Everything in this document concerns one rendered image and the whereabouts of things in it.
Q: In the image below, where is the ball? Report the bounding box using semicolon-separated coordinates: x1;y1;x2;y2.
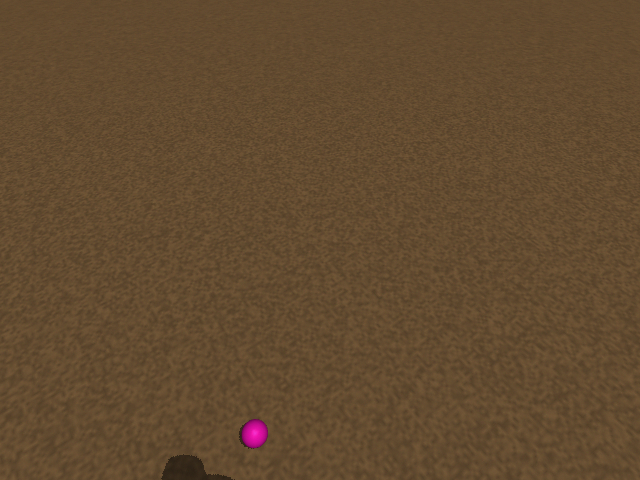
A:
241;419;268;448

